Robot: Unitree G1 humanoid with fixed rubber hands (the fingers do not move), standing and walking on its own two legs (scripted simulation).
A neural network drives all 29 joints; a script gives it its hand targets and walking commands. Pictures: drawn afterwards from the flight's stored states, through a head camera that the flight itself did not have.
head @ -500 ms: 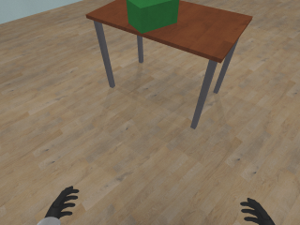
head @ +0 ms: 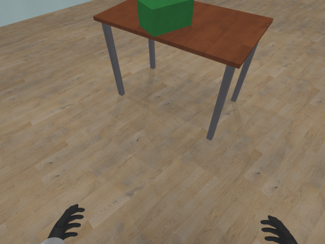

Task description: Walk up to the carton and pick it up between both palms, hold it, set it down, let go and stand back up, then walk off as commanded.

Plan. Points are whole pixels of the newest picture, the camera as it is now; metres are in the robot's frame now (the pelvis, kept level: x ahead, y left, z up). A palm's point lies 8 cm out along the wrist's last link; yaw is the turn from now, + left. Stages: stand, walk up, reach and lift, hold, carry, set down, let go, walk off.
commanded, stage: stand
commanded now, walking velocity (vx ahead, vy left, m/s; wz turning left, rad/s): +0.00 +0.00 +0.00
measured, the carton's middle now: (165, 12) +1.26 +0.03 +0.01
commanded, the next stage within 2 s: walk up in 1.92 s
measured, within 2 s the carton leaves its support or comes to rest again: neither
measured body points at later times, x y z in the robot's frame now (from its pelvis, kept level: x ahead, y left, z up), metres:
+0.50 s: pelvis -0.01 +0.00 +0.00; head -0.01 +0.00 +0.45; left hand +0.13 +0.29 -0.09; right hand +0.11 -0.29 -0.10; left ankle +0.00 +0.12 -0.72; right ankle +0.00 -0.12 -0.72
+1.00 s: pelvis -0.02 +0.00 +0.00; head -0.03 +0.00 +0.45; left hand +0.11 +0.29 -0.10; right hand +0.09 -0.29 -0.11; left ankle +0.00 +0.12 -0.72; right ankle +0.00 -0.12 -0.72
